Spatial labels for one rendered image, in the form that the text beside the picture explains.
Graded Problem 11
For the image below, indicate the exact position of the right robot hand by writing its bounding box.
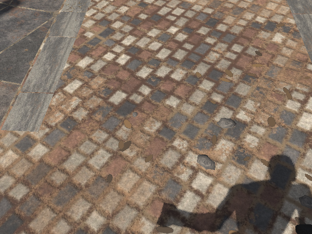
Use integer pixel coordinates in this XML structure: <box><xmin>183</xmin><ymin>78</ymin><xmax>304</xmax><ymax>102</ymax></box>
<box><xmin>295</xmin><ymin>224</ymin><xmax>312</xmax><ymax>234</ymax></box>

